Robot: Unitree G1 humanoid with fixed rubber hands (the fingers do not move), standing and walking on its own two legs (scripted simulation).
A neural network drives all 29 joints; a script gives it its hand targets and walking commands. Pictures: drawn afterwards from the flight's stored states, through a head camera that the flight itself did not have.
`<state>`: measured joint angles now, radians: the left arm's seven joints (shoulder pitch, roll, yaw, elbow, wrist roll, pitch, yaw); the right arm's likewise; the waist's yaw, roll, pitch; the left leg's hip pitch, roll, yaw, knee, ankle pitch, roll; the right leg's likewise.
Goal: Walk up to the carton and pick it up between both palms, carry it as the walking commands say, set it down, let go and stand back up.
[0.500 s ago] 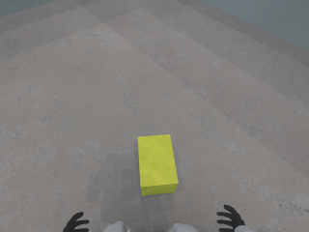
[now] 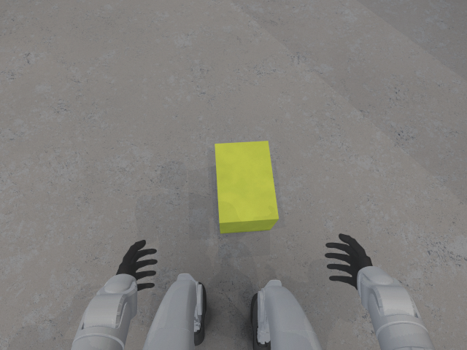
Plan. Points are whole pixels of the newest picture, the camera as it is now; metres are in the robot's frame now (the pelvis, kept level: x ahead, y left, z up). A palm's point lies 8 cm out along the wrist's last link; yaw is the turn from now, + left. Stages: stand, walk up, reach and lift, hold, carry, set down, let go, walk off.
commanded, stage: reach and lift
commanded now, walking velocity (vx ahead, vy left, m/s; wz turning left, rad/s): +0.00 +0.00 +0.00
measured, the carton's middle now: (243, 188) +0.56 -0.04 -0.61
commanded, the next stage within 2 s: none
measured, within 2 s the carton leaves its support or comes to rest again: neither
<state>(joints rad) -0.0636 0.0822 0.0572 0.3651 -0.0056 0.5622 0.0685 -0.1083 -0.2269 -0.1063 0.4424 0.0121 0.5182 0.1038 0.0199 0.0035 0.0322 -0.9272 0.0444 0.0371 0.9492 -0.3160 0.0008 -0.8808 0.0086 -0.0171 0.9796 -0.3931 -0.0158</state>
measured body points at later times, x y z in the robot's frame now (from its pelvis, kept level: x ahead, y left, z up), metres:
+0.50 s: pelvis -0.04 +0.00 -0.03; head +0.19 -0.01 +0.36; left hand +0.35 +0.18 -0.14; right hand +0.38 -0.22 -0.13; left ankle +0.08 +0.12 -0.67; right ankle +0.04 -0.11 -0.67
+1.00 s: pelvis -0.02 -0.01 -0.04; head +0.32 -0.01 +0.25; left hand +0.50 +0.18 -0.17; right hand +0.55 -0.20 -0.15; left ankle +0.08 +0.13 -0.67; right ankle +0.04 -0.11 -0.67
